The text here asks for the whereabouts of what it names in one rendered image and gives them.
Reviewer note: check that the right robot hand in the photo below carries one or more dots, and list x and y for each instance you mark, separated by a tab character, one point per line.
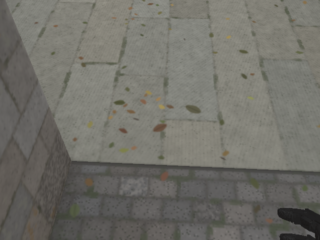
307	218

